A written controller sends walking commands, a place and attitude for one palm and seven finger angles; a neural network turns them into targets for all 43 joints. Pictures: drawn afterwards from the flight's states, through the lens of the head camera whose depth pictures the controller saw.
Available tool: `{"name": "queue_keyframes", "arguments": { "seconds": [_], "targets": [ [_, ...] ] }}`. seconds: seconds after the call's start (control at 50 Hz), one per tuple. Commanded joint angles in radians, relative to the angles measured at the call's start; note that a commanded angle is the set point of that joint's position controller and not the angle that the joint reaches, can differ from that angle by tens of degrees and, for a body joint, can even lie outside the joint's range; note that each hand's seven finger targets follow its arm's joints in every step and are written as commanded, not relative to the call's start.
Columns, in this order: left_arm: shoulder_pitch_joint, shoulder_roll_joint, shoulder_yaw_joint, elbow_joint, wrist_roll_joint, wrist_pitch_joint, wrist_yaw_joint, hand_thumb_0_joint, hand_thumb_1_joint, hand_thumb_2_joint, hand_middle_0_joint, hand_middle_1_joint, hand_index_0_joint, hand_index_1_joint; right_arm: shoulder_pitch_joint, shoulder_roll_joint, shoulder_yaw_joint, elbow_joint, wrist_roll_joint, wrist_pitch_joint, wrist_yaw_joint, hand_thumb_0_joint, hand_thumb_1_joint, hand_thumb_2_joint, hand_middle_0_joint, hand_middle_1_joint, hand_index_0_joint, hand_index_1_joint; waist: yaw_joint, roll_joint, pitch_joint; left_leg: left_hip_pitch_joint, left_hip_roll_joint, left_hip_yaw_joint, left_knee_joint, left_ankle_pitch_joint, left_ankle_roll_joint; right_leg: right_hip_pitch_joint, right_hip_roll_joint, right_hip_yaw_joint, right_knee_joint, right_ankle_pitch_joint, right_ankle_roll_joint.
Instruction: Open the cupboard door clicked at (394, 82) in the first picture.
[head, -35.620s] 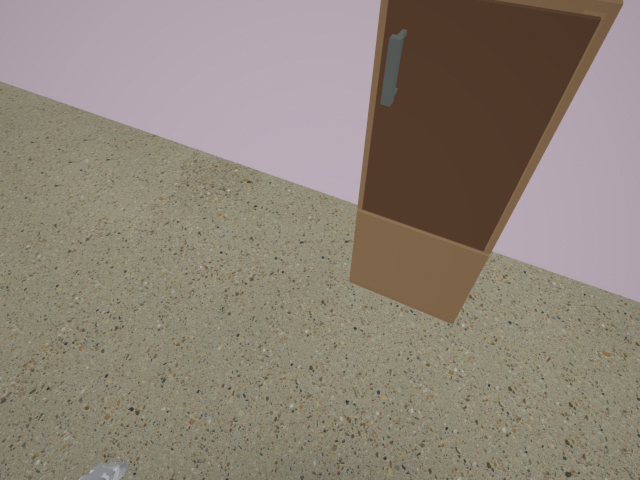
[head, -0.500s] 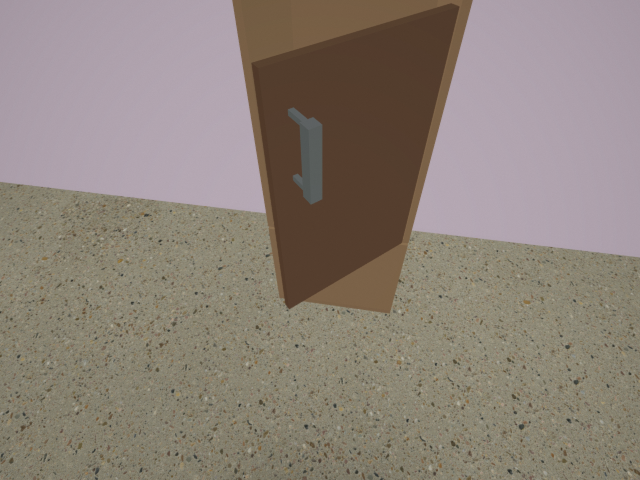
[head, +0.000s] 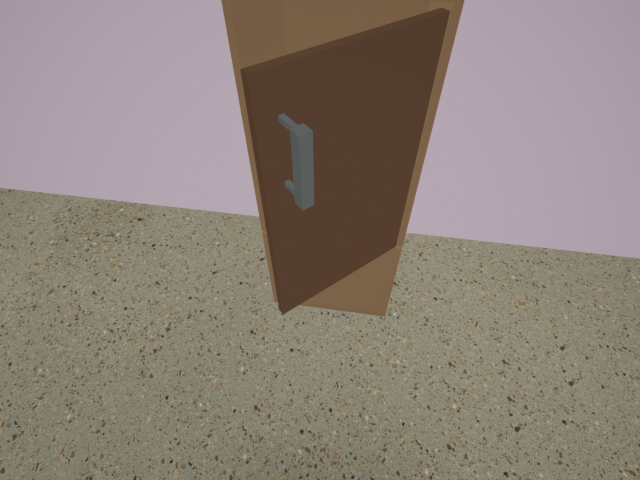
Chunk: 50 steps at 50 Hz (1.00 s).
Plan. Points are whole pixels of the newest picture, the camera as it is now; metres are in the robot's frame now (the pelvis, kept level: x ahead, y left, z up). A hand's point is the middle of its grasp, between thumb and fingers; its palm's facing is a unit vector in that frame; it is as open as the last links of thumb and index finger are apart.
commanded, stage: walk to a spot facing it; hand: left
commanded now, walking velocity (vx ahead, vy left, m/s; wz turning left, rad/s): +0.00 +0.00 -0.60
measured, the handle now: (295, 162) +0.53 +0.07 +0.11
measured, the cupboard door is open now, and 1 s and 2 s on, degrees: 44 44 44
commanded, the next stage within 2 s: none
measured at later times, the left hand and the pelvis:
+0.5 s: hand out of the picture +0.08 +0.18 -0.16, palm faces -0.15 -0.94 -0.32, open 7.4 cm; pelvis -0.02 -0.03 -0.01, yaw -14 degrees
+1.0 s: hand (218, 476) +0.16 +0.17 -0.18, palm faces -0.43 -0.87 -0.23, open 7.4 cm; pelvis +0.02 +0.00 -0.01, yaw -32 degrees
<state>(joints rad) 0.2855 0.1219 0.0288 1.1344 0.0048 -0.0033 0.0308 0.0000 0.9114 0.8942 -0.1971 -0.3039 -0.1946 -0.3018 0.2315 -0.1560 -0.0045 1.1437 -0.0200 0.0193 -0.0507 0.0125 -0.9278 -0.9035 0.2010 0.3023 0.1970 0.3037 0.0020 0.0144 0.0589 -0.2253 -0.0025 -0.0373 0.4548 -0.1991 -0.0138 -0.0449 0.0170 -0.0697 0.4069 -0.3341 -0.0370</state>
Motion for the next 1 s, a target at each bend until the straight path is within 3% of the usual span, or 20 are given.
{"name": "queue_keyframes", "arguments": {
  "seconds": [0.0, 0.14, 0.2, 0.26, 0.3, 0.34, 0.36, 0.38, 0.4, 0.44, 0.5, 0.58, 0.76, 0.82, 0.86, 0.88, 0.9, 0.92, 0.94, 0.98],
  "targets": [
    [0.068, 0.134, 0.040, -0.035, 0.003, 0.015, 0.009, 0.000, 0.900, 0.900, -0.200, -0.300, -0.200, -0.300, 0.061, -0.099, -0.032, -0.039, -0.001, 0.001, -0.011, 0.000, -0.900, -0.900, 0.200, 0.300, 0.200, 0.300, -0.009, -0.037, 0.025, 0.026, 0.096, -0.001, 0.024, 0.193, 0.040, -0.111, -0.126, 0.125, -0.051, 0.343, -0.024],
    [0.016, 0.162, 0.073, -0.107, 0.009, 0.039, -0.010, 0.000, 0.900, 0.900, -0.200, -0.300, -0.200, -0.300, 0.041, -0.138, -0.065, -0.115, -0.005, 0.007, -0.017, 0.000, -0.900, -0.900, 0.200, 0.300, 0.200, 0.300, -0.015, -0.002, 0.008, 0.013, 0.145, 0.010, 0.033, 0.082, 0.044, -0.202, -0.091, 0.194, 0.050, 0.291, -0.038],
    [-0.003, 0.150, 0.076, -0.138, 0.010, 0.044, -0.021, 0.000, 0.900, 0.900, -0.200, -0.300, -0.200, -0.300, 0.053, -0.182, -0.080, -0.140, -0.010, 0.003, -0.020, 0.000, -0.900, -0.900, 0.200, 0.300, 0.200, 0.300, -0.016, 0.119, -0.012, 0.049, 0.247, -0.094, -0.056, 0.046, 0.103, -0.290, -0.016, 0.146, 0.185, 0.148, -0.010],
    [-0.033, 0.125, 0.075, -0.175, 0.012, 0.053, -0.034, 0.000, 0.900, 0.900, -0.200, -0.300, -0.200, -0.300, 0.066, -0.215, -0.091, -0.168, -0.017, -0.006, -0.016, 0.000, -0.900, -0.900, 0.200, 0.300, 0.200, 0.300, -0.015, 0.197, -0.053, 0.039, 0.394, -0.180, -0.162, 0.058, 0.203, -0.334, -0.003, 0.072, 0.462, -0.209, 0.012],
    [-0.040, 0.115, 0.076, -0.194, 0.013, 0.051, -0.044, 0.000, 0.900, 0.900, -0.200, -0.300, -0.200, -0.300, 0.025, -0.224, -0.091, -0.189, -0.023, -0.010, -0.013, 0.000, -0.900, -0.900, 0.200, 0.300, 0.200, 0.300, 0.008, 0.159, -0.059, -0.014, 0.383, -0.111, -0.134, 0.115, 0.185, -0.290, -0.030, 0.074, 0.430, -0.200, 0.012],
    [0.055, 0.132, 0.081, -0.174, 0.012, 0.044, -0.047, 0.000, 0.900, 0.900, -0.200, -0.300, -0.200, -0.300, -0.034, -0.222, -0.091, -0.213, -0.017, -0.005, -0.010, 0.000, -0.900, -0.900, 0.200, 0.300, 0.200, 0.300, 0.058, 0.094, -0.098, -0.068, 0.311, 0.016, 0.014, 0.125, 0.114, -0.136, -0.028, 0.049, 0.201, -0.011, 0.017],
    [0.100, 0.193, 0.094, -0.167, 0.021, 0.033, -0.040, 0.000, 0.900, 0.900, -0.200, -0.300, -0.200, -0.300, -0.058, -0.189, -0.088, -0.234, -0.006, 0.003, -0.006, 0.000, -0.900, -0.900, 0.200, 0.300, 0.200, 0.300, 0.085, -0.113, -0.083, -0.177, 0.194, 0.097, 0.203, -0.042, 0.041, -0.059, -0.102, 0.192, -0.030, 0.120, 0.000],
    [0.086, 0.313, 0.114, -0.174, 0.031, 0.028, -0.023, 0.000, 0.900, 0.900, -0.200, -0.300, -0.200, -0.300, -0.084, -0.118, -0.079, -0.272, 0.002, 0.006, 0.007, 0.000, -0.900, -0.900, 0.200, 0.300, 0.200, 0.300, 0.081, -0.392, -0.026, -0.388, 0.030, 0.189, 0.474, -0.356, -0.033, -0.039, -0.354, 0.561, -0.168, 0.246, -0.089],
    [0.081, 0.315, 0.111, -0.184, 0.016, 0.031, -0.015, 0.000, 0.900, 0.900, -0.200, -0.300, -0.200, -0.300, -0.120, -0.166, -0.087, -0.268, -0.003, 0.017, 0.010, 0.000, -0.900, -0.900, 0.200, 0.300, 0.200, 0.300, 0.092, -0.242, 0.003, -0.380, 0.048, 0.045, 0.622, -0.366, -0.020, -0.117, -0.357, 0.565, -0.151, 0.257, -0.119],
    [-0.024, 0.249, 0.096, -0.209, 0.015, 0.027, -0.005, 0.000, 0.900, 0.900, -0.200, -0.300, -0.200, -0.300, -0.122, -0.148, -0.089, -0.262, -0.002, 0.020, 0.010, 0.000, -0.900, -0.900, 0.200, 0.300, 0.200, 0.300, 0.027, -0.193, 0.034, -0.419, 0.067, 0.004, 0.704, -0.262, -0.026, -0.107, -0.265, 0.475, -0.071, 0.437, -0.137],
    [0.003, 0.237, 0.093, -0.214, 0.011, 0.013, 0.005, 0.000, 0.900, 0.900, -0.200, -0.300, -0.200, -0.300, -0.114, -0.121, -0.079, -0.261, 0.002, 0.017, 0.013, 0.000, -0.900, -0.900, 0.200, 0.300, 0.200, 0.300, 0.025, -0.104, -0.087, -0.391, 0.061, 0.016, 0.673, -0.217, -0.043, 0.037, -0.229, 0.408, 0.006, 0.682, -0.143],
    [0.041, 0.249, 0.097, -0.218, 0.013, 0.015, 0.006, 0.000, 0.900, 0.900, -0.200, -0.300, -0.200, -0.300, -0.157, -0.121, -0.079, -0.287, 0.006, 0.025, 0.011, 0.000, -0.900, -0.900, 0.200, 0.300, 0.200, 0.300, 0.038, -0.117, -0.074, -0.387, 0.042, 0.013, 0.635, -0.207, -0.049, 0.040, -0.207, 0.430, 0.001, 0.706, -0.123],
    [0.053, 0.267, 0.110, -0.246, 0.026, 0.018, 0.005, 0.000, 0.900, 0.900, -0.200, -0.300, -0.200, -0.300, -0.221, -0.114, -0.075, -0.355, 0.019, 0.004, 0.010, 0.000, -0.900, -0.900, 0.200, 0.300, 0.200, 0.300, 0.051, -0.152, -0.095, -0.311, 0.001, 0.001, 0.433, -0.260, -0.037, 0.039, -0.198, 0.557, 0.035, 0.770, -0.170],
    [0.013, 0.271, 0.111, -0.264, 0.021, 0.022, 0.003, 0.000, 0.900, 0.900, -0.200, -0.300, -0.200, -0.300, -0.166, -0.116, -0.073, -0.350, 0.023, -0.005, 0.006, 0.000, -0.900, -0.900, 0.200, 0.300, 0.200, 0.300, 0.021, -0.145, -0.112, -0.188, -0.012, -0.002, 0.254, -0.194, -0.027, -0.025, -0.163, 0.556, 0.071, 0.770, -0.140],
    [-0.040, 0.250, 0.104, -0.278, 0.014, 0.024, 0.000, 0.000, 0.900, 0.900, -0.200, -0.300, -0.200, -0.300, -0.058, -0.137, -0.076, -0.321, 0.022, -0.014, 0.000, 0.000, -0.900, -0.900, 0.200, 0.300, 0.200, 0.300, -0.037, -0.084, -0.140, 0.075, 0.025, -0.019, -0.010, -0.010, -0.017, -0.191, -0.091, 0.496, 0.151, 0.605, -0.065],
    [-0.012, 0.202, 0.096, -0.297, 0.001, 0.025, -0.007, 0.000, 0.900, 0.900, -0.200, -0.300, -0.200, -0.300, -0.010, -0.225, -0.088, -0.317, 0.005, -0.028, -0.007, 0.000, -0.900, -0.900, 0.200, 0.300, 0.200, 0.300, -0.039, 0.137, -0.186, 0.266, 0.246, -0.244, -0.108, 0.130, 0.068, -0.393, 0.033, 0.381, 0.272, 0.248, -0.003],
    [0.002, 0.184, 0.085, -0.312, 0.000, 0.019, -0.020, 0.000, 0.900, 0.900, -0.200, -0.300, -0.200, -0.300, 0.022, -0.287, -0.097, -0.327, -0.002, -0.027, -0.010, 0.000, -0.900, -0.900, 0.200, 0.300, 0.200, 0.300, -0.027, 0.305, -0.176, 0.296, 0.483, -0.431, -0.128, 0.366, 0.205, -0.517, 0.078, 0.182, 0.515, -0.321, 0.061],
    [0.005, 0.203, 0.087, -0.326, 0.014, 0.017, -0.030, 0.000, 0.900, 0.900, -0.200, -0.300, -0.200, -0.300, 0.017, -0.290, -0.090, -0.352, -0.009, -0.016, -0.010, 0.000, -0.900, -0.900, 0.200, 0.300, 0.200, 0.300, -0.029, 0.152, -0.128, 0.134, 0.528, -0.424, -0.127, 0.229, 0.264, -0.497, 0.021, 0.146, 0.673, -0.331, 0.075],
    [-0.057, 0.199, 0.090, -0.313, 0.029, 0.022, -0.036, 0.000, 0.900, 0.900, -0.200, -0.300, -0.200, -0.300, 0.016, -0.261, -0.083, -0.341, -0.022, -0.024, -0.009, 0.000, -0.900, -0.900, 0.200, 0.300, 0.200, 0.300, -0.028, 0.134, -0.071, 0.105, 0.434, -0.378, -0.120, 0.363, 0.234, -0.541, 0.021, 0.139, 0.758, -0.272, 0.080],
    [-0.075, 0.190, 0.086, -0.316, 0.019, 0.027, -0.047, 0.000, 0.900, 0.900, -0.200, -0.300, -0.200, -0.300, -0.003, -0.216, -0.067, -0.347, -0.018, -0.026, -0.008, 0.000, -0.900, -0.900, 0.200, 0.300, 0.200, 0.300, -0.008, 0.187, -0.077, 0.110, 0.353, -0.175, -0.059, 0.570, 0.186, -0.549, -0.026, 0.118, 0.804, -0.203, 0.089]
  ]
}}
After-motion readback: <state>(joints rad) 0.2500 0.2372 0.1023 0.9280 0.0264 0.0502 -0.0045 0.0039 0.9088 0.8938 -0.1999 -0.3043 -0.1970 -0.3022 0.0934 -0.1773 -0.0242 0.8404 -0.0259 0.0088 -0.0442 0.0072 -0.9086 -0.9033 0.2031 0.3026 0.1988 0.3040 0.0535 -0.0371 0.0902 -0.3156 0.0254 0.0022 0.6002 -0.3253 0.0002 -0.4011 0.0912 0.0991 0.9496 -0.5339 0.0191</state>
